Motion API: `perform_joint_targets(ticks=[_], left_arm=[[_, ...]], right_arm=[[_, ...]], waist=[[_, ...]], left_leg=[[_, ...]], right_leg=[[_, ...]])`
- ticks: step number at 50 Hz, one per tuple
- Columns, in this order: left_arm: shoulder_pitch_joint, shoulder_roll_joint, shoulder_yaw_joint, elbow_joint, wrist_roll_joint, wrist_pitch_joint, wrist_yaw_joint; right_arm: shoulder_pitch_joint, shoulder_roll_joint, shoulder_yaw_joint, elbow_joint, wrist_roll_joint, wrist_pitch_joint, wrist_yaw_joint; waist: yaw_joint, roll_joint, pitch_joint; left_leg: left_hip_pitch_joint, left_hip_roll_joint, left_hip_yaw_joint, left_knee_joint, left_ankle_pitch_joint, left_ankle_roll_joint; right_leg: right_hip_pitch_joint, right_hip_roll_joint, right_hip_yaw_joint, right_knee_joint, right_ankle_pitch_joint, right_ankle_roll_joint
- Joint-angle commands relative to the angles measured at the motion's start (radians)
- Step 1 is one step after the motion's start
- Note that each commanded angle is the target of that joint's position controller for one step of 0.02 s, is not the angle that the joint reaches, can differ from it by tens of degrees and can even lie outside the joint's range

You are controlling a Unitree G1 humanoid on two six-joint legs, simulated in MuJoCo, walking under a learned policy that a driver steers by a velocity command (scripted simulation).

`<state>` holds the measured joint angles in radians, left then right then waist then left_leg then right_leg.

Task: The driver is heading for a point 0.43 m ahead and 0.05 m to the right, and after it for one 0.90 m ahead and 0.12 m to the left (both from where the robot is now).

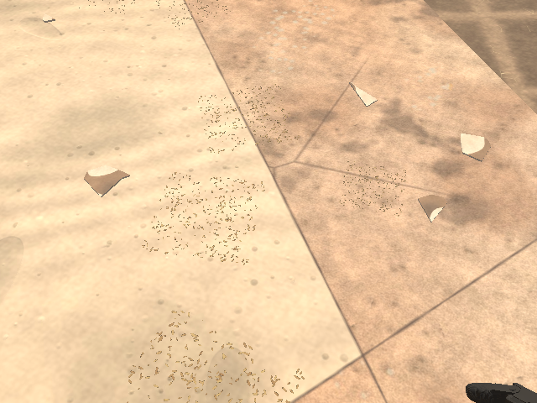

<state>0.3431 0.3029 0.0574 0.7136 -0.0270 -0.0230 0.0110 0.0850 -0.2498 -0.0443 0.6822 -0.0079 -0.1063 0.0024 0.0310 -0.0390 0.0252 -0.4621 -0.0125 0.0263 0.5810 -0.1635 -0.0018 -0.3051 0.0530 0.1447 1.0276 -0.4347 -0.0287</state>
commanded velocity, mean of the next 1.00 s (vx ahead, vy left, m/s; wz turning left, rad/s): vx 0.50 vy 0.00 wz -0.14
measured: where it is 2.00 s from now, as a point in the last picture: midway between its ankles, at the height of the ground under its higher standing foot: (323, 205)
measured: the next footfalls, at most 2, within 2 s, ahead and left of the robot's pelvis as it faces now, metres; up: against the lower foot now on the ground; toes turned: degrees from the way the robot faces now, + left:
right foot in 0.34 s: +0.26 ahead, -0.18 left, +0.00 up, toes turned -15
left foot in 0.86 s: +0.65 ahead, -0.07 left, +0.00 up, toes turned -6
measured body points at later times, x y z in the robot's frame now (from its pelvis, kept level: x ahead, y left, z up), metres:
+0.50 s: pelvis +0.23 -0.09 +0.03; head +0.25 -0.13 +0.47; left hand +0.39 +0.15 -0.06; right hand +0.31 -0.39 -0.09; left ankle +0.27 +0.08 -0.63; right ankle +0.22 -0.17 -0.72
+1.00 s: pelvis +0.54 -0.12 +0.01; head +0.58 -0.13 +0.46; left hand +0.67 +0.14 -0.09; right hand +0.66 -0.41 -0.09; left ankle +0.61 -0.06 -0.72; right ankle +0.40 -0.24 -0.61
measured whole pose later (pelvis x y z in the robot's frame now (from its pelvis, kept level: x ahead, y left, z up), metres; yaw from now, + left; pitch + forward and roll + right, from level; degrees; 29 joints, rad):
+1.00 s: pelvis +0.54 -0.12 +0.01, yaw -3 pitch +1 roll +1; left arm 0.27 0.29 0.03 0.73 0.00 -0.10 0.00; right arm 0.20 -0.30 -0.06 0.70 0.02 -0.06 0.04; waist 0.00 0.00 0.05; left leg -0.38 -0.13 0.01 0.49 -0.14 0.11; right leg -0.37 0.00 0.05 1.24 -0.39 0.00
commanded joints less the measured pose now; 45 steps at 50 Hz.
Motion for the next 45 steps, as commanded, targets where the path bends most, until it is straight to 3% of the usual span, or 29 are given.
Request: perform_joint_targets(ticks=[1,2,4,7,9,13,15,16,17,18,19,20,21,22,23,28,33,37,38,40,42,43,44,45], left_arm=[[-0.097,0.114,0.029,-0.126,0.011,-0.018,-0.009],[-0.085,0.095,0.030,-0.123,0.007,-0.011,-0.012],[-0.067,0.051,0.021,-0.120,-0.006,0.006,-0.018],[-0.109,0.040,0.014,-0.140,0.009,0.018,-0.023],[-0.124,0.034,0.007,-0.136,0.011,0.020,-0.032],[-0.175,0.081,0.024,-0.147,0.013,0.028,-0.043],[-0.119,0.097,0.040,-0.126,0.017,0.029,-0.043],[0.001,0.136,0.068,-0.087,0.013,0.028,-0.039],[0.179,0.238,0.107,-0.046,0.007,0.027,-0.027],[0.154,0.346,0.112,-0.083,0.010,0.011,-0.028],[0.121,0.251,0.084,-0.110,0.008,-0.019,-0.038],[0.086,0.199,0.064,-0.112,0.016,-0.039,-0.039],[0.035,0.155,0.049,-0.116,0.020,-0.043,-0.037],[-0.015,0.121,0.036,-0.120,0.022,-0.040,-0.033],[-0.043,0.102,0.026,-0.125,0.032,-0.042,-0.028],[-0.003,0.118,0.025,-0.074,0.034,-0.065,-0.011],[0.007,0.127,0.025,-0.025,0.039,-0.072,-0.004],[0.040,0.133,0.031,0.024,0.030,-0.060,-0.004],[0.040,0.137,0.033,0.030,0.029,-0.053,-0.002],[0.022,0.160,0.040,0.030,0.029,-0.038,0.009],[0.008,0.185,0.046,0.021,0.032,-0.018,0.026],[-0.011,0.188,0.044,0.015,0.030,-0.013,0.032],[0.011,0.144,0.025,-0.009,0.052,-0.023,0.036],[0.116,0.022,-0.014,-0.033,0.057,-0.050,0.011]], right_arm=[[0.169,-0.131,-0.049,0.004,0.001,0.014,-0.021],[0.144,-0.112,-0.043,0.008,-0.003,0.013,-0.020],[0.103,-0.116,-0.046,0.012,0.011,0.008,-0.015],[0.093,-0.174,-0.068,0.026,0.020,0.000,-0.009],[0.063,-0.203,-0.078,0.024,0.025,0.006,-0.004],[0.094,-0.241,-0.091,0.046,0.042,0.018,0.003],[0.084,-0.239,-0.088,0.053,0.048,0.028,0.003],[0.097,-0.209,-0.076,0.057,0.037,0.033,0.003],[0.093,-0.151,-0.053,0.035,0.005,0.038,-0.001],[0.118,-0.077,-0.025,-0.040,-0.008,0.023,-0.003],[0.058,-0.164,-0.039,-0.038,0.030,0.001,0.003],[0.038,-0.192,-0.046,-0.041,0.051,-0.017,0.012],[0.072,-0.174,-0.040,-0.011,0.038,-0.023,0.012],[0.084,-0.164,-0.039,0.007,0.016,-0.022,0.011],[0.094,-0.165,-0.041,0.017,0.015,-0.013,0.017],[0.028,-0.116,-0.026,0.020,0.017,0.026,0.026],[-0.083,-0.084,-0.009,-0.009,0.034,0.024,0.047],[-0.146,-0.078,-0.002,-0.046,0.035,0.017,0.073],[-0.150,-0.080,-0.003,-0.054,0.033,0.015,0.081],[-0.111,-0.102,-0.012,-0.059,0.027,0.015,0.088],[0.030,-0.161,-0.041,-0.037,0.024,0.025,0.080],[0.170,-0.205,-0.065,-0.011,0.025,0.028,0.066],[0.316,-0.280,-0.083,0.005,0.024,0.039,0.046],[0.293,-0.306,-0.088,-0.014,0.034,0.034,0.045]], waist=[[-0.095,0.124,-0.075],[-0.066,0.137,-0.047],[-0.035,0.167,-0.008],[-0.028,0.149,-0.006],[-0.021,0.137,-0.015],[-0.036,0.128,-0.010],[0.007,0.095,-0.017],[0.060,0.050,-0.070],[0.125,-0.140,-0.113],[0.042,-0.360,-0.172],[0.081,-0.194,-0.173],[0.059,-0.142,-0.113],[0.023,-0.070,-0.102],[-0.001,-0.048,-0.082],[-0.020,-0.067,-0.075],[-0.003,-0.001,-0.028],[0.042,-0.011,0.046],[0.065,0.012,0.084],[0.062,0.009,0.079],[0.030,-0.026,0.027],[-0.047,-0.067,-0.084],[-0.130,-0.047,-0.156],[-0.172,0.083,-0.278],[-0.072,0.323,-0.401]], left_leg=[[0.443,0.325,-0.442,-0.314,-0.226,0.189],[0.357,0.300,-0.371,-0.342,-0.184,0.178],[0.256,0.282,-0.251,-0.394,-0.125,0.180],[0.240,0.303,-0.148,-0.429,-0.059,0.195],[0.210,0.274,-0.043,-0.427,-0.021,0.172],[0.270,0.316,0.019,-0.401,-0.090,0.144],[0.255,0.294,0.080,-0.280,-0.050,0.111],[0.216,0.243,0.136,-0.083,0.084,0.086],[0.044,0.156,0.201,0.302,-0.006,0.021],[-0.332,-0.013,0.059,0.615,-0.414,-0.027],[-0.432,0.022,-0.083,0.731,-0.370,-0.003],[-0.455,0.066,-0.097,0.724,-0.280,0.031],[-0.394,0.112,-0.092,0.663,-0.197,0.037],[-0.329,0.140,-0.090,0.582,-0.135,0.030],[-0.270,0.157,-0.088,0.545,-0.090,0.025],[-0.297,0.143,-0.066,0.367,0.106,-0.013],[-0.234,0.094,-0.037,0.103,0.320,0.000],[-0.253,0.065,-0.020,-0.023,0.302,0.036],[-0.253,0.054,-0.008,-0.041,0.269,0.049],[-0.185,0.004,0.042,-0.044,0.171,0.082],[-0.020,-0.066,0.090,-0.028,0.075,0.122],[0.209,-0.081,0.070,-0.075,0.130,0.158],[0.542,0.101,-0.198,-0.042,0.173,0.228],[0.882,0.342,-0.784,-0.148,0.001,0.458]], right_leg=[[-0.440,-0.124,-0.029,0.185,0.026,0.008],[-0.383,-0.145,-0.036,0.165,0.033,0.004],[-0.323,-0.162,-0.065,0.082,0.050,0.007],[-0.292,-0.189,-0.073,-0.071,0.156,0.013],[-0.196,-0.175,-0.106,-0.215,0.233,0.010],[-0.124,-0.143,-0.174,-0.319,0.237,-0.016],[-0.002,-0.095,-0.230,-0.401,0.234,-0.055],[0.157,-0.047,-0.243,-0.431,0.218,-0.084],[0.347,-0.153,-0.005,-0.551,0.143,-0.157],[0.530,-0.340,0.576,-0.750,-0.164,-0.331],[0.509,-0.384,0.659,-0.851,-0.249,-0.332],[0.450,-0.375,0.563,-0.824,-0.175,-0.302],[0.375,-0.342,0.427,-0.788,-0.036,-0.263],[0.300,-0.301,0.316,-0.782,0.091,-0.235],[0.248,-0.277,0.250,-0.797,0.188,-0.218],[0.252,-0.260,0.040,-0.858,0.524,-0.198],[0.236,-0.241,-0.124,-0.923,0.487,-0.150],[0.360,-0.279,-0.184,-0.895,0.564,-0.138],[0.400,-0.289,-0.194,-0.866,0.638,-0.132],[0.465,-0.293,-0.223,-0.753,0.975,-0.107],[0.501,-0.277,-0.251,-0.519,1.304,-0.075],[0.393,-0.246,-0.278,-0.306,1.279,-0.044],[0.127,-0.192,-0.274,0.012,0.879,-0.011],[-0.309,0.054,-0.155,0.401,-0.093,0.072]])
